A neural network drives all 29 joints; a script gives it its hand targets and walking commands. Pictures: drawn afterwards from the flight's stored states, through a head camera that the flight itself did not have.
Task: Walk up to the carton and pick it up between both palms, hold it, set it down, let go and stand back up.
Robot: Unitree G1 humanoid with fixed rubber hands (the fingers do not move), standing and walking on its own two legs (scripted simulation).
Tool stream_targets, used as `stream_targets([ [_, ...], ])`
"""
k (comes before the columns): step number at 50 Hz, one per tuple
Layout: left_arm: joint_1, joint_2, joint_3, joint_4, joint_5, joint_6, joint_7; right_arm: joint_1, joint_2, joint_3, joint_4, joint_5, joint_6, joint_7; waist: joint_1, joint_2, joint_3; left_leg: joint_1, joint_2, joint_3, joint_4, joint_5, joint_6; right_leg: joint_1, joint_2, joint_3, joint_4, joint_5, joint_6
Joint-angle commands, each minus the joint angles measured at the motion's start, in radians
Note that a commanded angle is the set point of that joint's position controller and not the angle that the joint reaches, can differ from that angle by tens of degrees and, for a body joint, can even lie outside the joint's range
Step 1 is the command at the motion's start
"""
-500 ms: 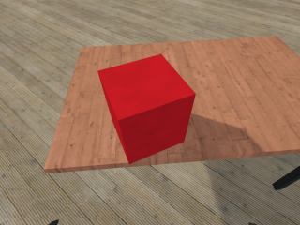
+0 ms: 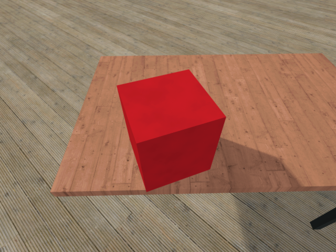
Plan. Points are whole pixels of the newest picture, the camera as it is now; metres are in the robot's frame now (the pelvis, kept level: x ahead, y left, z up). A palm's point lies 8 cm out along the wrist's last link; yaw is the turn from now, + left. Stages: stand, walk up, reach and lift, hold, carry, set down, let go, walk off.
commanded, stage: walk up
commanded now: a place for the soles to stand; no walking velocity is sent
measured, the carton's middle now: (167, 131) +0.45 +0.01 +0.00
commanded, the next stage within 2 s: none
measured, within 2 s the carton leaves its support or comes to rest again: neither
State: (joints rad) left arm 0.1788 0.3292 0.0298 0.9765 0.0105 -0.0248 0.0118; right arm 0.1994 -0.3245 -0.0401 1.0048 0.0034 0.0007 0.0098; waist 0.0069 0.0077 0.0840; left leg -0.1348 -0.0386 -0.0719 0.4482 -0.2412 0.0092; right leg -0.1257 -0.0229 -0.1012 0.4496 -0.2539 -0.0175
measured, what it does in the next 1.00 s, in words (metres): stands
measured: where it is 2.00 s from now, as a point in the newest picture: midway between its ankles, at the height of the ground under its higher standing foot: outside the picture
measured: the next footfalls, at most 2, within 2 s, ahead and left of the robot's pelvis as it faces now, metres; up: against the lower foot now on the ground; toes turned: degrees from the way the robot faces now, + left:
none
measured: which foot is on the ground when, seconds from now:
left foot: down 0.00-1.00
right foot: down 0.00-1.00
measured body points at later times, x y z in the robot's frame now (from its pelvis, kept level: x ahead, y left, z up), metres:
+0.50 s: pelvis +0.02 +0.00 -0.01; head +0.04 +0.01 +0.44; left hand +0.08 +0.31 -0.13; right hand +0.13 -0.29 -0.13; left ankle +0.01 +0.12 -0.74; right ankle +0.00 -0.10 -0.74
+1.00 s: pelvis +0.04 +0.02 -0.01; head +0.06 +0.03 +0.44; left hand +0.09 +0.32 -0.14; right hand +0.16 -0.27 -0.13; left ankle +0.01 +0.11 -0.74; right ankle +0.00 -0.11 -0.74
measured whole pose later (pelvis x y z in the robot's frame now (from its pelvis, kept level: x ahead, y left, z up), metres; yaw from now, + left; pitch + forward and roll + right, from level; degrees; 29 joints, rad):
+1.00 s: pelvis +0.04 +0.02 -0.01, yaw +4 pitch -5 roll +0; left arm 0.20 0.34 0.05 0.93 0.02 0.00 0.02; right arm 0.15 -0.33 -0.05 0.96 -0.01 0.02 -0.02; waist 0.04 -0.01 0.13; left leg -0.14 -0.07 -0.08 0.59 -0.37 0.05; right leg -0.09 -0.06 -0.13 0.56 -0.38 0.01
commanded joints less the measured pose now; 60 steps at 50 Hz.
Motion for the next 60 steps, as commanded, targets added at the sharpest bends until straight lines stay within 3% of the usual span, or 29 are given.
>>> stream_targets([
  [1,-0.003,0.232,0.054,-0.077,-0.002,-0.027,0.016,-0.009,-0.201,-0.044,-0.071,0.006,-0.019,-0.020,0.013,-0.004,-0.081,-0.063,0.122,-0.095,-0.066,0.257,0.031,0.092,-0.171,0.149,-0.101,0.185,-0.045],
  [5,-0.015,0.237,0.058,-0.092,0.002,-0.021,0.015,-0.032,-0.206,-0.050,-0.089,-0.002,-0.014,-0.025,0.010,-0.014,-0.048,-0.059,0.109,-0.090,-0.037,0.227,0.033,0.048,-0.174,0.158,-0.130,0.100,-0.053],
  [9,-0.011,0.245,0.062,-0.088,0.003,-0.020,0.016,-0.022,-0.200,-0.052,-0.086,-0.003,-0.013,-0.029,0.012,-0.040,-0.052,-0.066,0.102,-0.100,-0.020,0.271,0.030,0.073,-0.179,0.124,-0.099,0.170,-0.058],
  [12,-0.017,0.242,0.066,-0.095,0.002,-0.018,0.014,-0.019,-0.213,-0.053,-0.083,-0.008,-0.013,-0.032,0.002,0.008,-0.041,-0.056,0.103,-0.108,-0.008,0.314,0.034,0.065,-0.182,0.125,-0.082,0.204,-0.068],
  [13,-0.017,0.246,0.067,-0.099,-0.001,-0.019,0.017,-0.014,-0.218,-0.055,-0.084,-0.007,-0.014,-0.032,0.003,-0.027,-0.051,-0.056,0.113,-0.111,-0.017,0.336,0.034,0.076,-0.168,0.109,-0.069,0.218,-0.062],
  [17,0.005,0.232,0.066,-0.086,-0.004,-0.008,0.014,-0.026,-0.216,-0.053,-0.092,-0.002,-0.009,-0.034,0.013,-0.002,-0.055,-0.078,0.115,-0.122,-0.021,0.325,0.046,0.099,-0.151,0.080,-0.053,0.182,-0.039],
  [26,0.008,0.289,0.088,-0.094,0.010,0.001,0.020,-0.040,-0.219,-0.049,-0.109,-0.006,0.003,-0.037,0.029,-0.063,-0.045,-0.101,0.080,-0.096,0.101,0.253,0.025,0.094,-0.252,0.140,-0.068,0.209,-0.124],
  [28,0.005,0.273,0.088,-0.110,0.005,0.005,0.018,-0.016,-0.234,-0.055,-0.108,-0.012,0.001,-0.039,0.020,-0.019,-0.070,-0.102,0.094,-0.111,0.100,0.325,0.022,0.113,-0.244,0.114,-0.027,0.235,-0.119],
  [29,-0.005,0.271,0.087,-0.114,0.007,0.009,0.018,-0.019,-0.231,-0.056,-0.106,-0.010,0.001,-0.039,0.020,-0.041,-0.059,-0.092,0.103,-0.134,0.082,0.350,0.037,0.095,-0.212,0.082,0.008,0.212,-0.099],
  [30,-0.008,0.244,0.080,-0.123,0.008,0.011,0.015,-0.015,-0.243,-0.056,-0.113,-0.007,-0.002,-0.041,0.013,0.007,-0.067,-0.080,0.124,-0.176,0.029,0.418,0.051,0.085,-0.169,0.052,0.063,0.211,-0.068],
  [32,-0.018,0.218,0.068,-0.135,-0.007,0.015,0.012,-0.042,-0.274,-0.067,-0.133,-0.006,0.000,-0.045,0.008,0.099,-0.042,-0.096,0.176,-0.317,-0.077,0.352,0.134,0.048,-0.062,0.035,0.137,0.052,-0.017],
  [35,0.001,0.221,0.067,-0.121,0.000,0.015,0.015,-0.032,-0.264,-0.061,-0.136,0.008,-0.002,-0.052,-0.001,0.105,-0.054,-0.038,0.212,-0.402,-0.092,0.456,0.185,0.009,-0.031,0.087,0.094,-0.062,-0.005],
  [36,0.016,0.218,0.065,-0.116,0.000,0.010,0.015,-0.034,-0.266,-0.059,-0.142,0.004,-0.003,-0.053,0.003,0.100,-0.044,-0.022,0.218,-0.355,-0.079,0.498,0.169,0.001,-0.044,0.099,0.078,-0.051,-0.008],
  [37,0.047,0.207,0.063,-0.108,-0.003,0.000,0.021,-0.062,-0.253,-0.060,-0.145,0.002,-0.005,-0.052,0.022,0.127,-0.067,-0.028,0.194,-0.299,-0.056,0.533,0.144,0.058,-0.076,0.116,0.023,0.088,-0.015],
  [39,0.060,0.251,0.071,-0.093,0.008,-0.013,0.023,-0.070,-0.222,-0.054,-0.139,0.017,-0.003,-0.052,0.032,0.046,-0.088,-0.108,0.104,-0.184,0.013,0.486,0.048,0.192,-0.144,0.122,-0.026,0.324,-0.045],
  [41,0.099,0.268,0.077,-0.081,0.006,-0.012,0.024,-0.069,-0.206,-0.050,-0.139,0.006,0.001,-0.054,0.051,-0.035,-0.091,-0.120,0.059,-0.088,0.133,0.324,0.007,0.207,-0.252,0.196,-0.057,0.484,-0.121],
  [43,0.077,0.301,0.085,-0.090,0.010,-0.007,0.031,-0.073,-0.179,-0.045,-0.139,-0.004,0.005,-0.051,0.045,-0.084,-0.059,-0.150,0.063,-0.059,0.181,0.172,-0.012,0.188,-0.323,0.218,-0.078,0.491,-0.184],
  [45,0.038,0.297,0.097,-0.110,0.018,-0.002,0.026,-0.080,-0.208,-0.055,-0.132,-0.019,0.009,-0.045,0.038,-0.129,-0.012,-0.148,0.089,-0.043,0.171,0.126,-0.010,0.112,-0.337,0.190,-0.076,0.404,-0.184],
  [47,0.026,0.272,0.087,-0.129,0.013,0.003,0.022,-0.037,-0.220,-0.061,-0.114,-0.020,0.007,-0.038,0.026,-0.072,-0.005,-0.090,0.107,-0.086,0.070,0.284,-0.010,0.075,-0.258,0.117,0.005,0.320,-0.127],
  [48,0.020,0.260,0.079,-0.141,0.008,0.006,0.019,-0.027,-0.239,-0.066,-0.127,-0.015,0.003,-0.037,0.022,-0.055,-0.035,-0.040,0.125,-0.135,0.032,0.407,0.015,0.056,-0.210,0.089,0.044,0.297,-0.084],
  [49,0.001,0.235,0.075,-0.148,0.006,0.007,0.018,-0.013,-0.266,-0.075,-0.120,-0.011,-0.002,-0.037,-0.003,0.022,-0.071,0.055,0.163,-0.182,-0.004,0.535,0.044,-0.009,-0.148,0.044,0.131,0.259,-0.040],
  [50,-0.016,0.213,0.062,-0.140,-0.011,0.014,0.015,-0.006,-0.279,-0.077,-0.120,-0.005,-0.008,-0.043,-0.015,0.088,-0.101,0.089,0.208,-0.310,-0.051,0.599,0.098,-0.043,-0.060,0.045,0.193,0.124,0.004],
  [51,-0.036,0.203,0.064,-0.144,-0.012,0.023,0.017,0.009,-0.268,-0.077,-0.125,-0.001,-0.011,-0.054,-0.029,0.125,-0.076,0.133,0.256,-0.403,-0.092,0.619,0.167,-0.123,-0.007,0.078,0.250,-0.155,0.021],
  [52,-0.049,0.198,0.062,-0.144,-0.010,0.030,0.021,0.035,-0.266,-0.078,-0.124,-0.001,-0.012,-0.058,-0.043,0.160,-0.054,0.154,0.289,-0.420,-0.116,0.598,0.218,-0.191,-0.004,0.098,0.319,-0.344,0.011],
  [54,-0.037,0.199,0.062,-0.135,-0.005,0.029,0.026,0.043,-0.272,-0.085,-0.150,-0.015,-0.008,-0.065,-0.054,0.161,-0.033,0.191,0.292,-0.353,-0.092,0.603,0.266,-0.257,-0.016,0.121,0.346,-0.401,0.008],
  [56,-0.038,0.201,0.060,-0.123,-0.004,0.014,0.030,0.024,-0.246,-0.077,-0.160,-0.017,-0.005,-0.067,-0.045,0.135,-0.049,0.222,0.258,-0.273,-0.049,0.742,0.237,-0.242,-0.032,0.125,0.251,-0.303,-0.002],
  [58,0.005,0.202,0.061,-0.100,-0.003,0.007,0.039,-0.015,-0.233,-0.068,-0.164,-0.003,0.003,-0.062,-0.010,0.146,-0.047,0.203,0.240,-0.242,-0.021,0.826,0.169,-0.167,-0.025,0.131,0.086,-0.172,-0.003],
  [59,0.038,0.206,0.060,-0.084,0.001,-0.002,0.040,-0.058,-0.238,-0.061,-0.180,0.000,0.006,-0.055,0.015,0.148,-0.078,0.112,0.200,-0.186,0.013,0.736,0.131,-0.023,-0.043,0.127,-0.057,-0.015,-0.007],
  [60,0.016,0.227,0.063,-0.070,0.005,-0.008,0.045,-0.105,-0.203,-0.036,-0.171,0.018,0.003,-0.051,0.048,0.045,-0.079,-0.055,0.170,-0.157,0.039,0.635,0.052,0.155,-0.106,0.181,-0.122,0.310,-0.030],
])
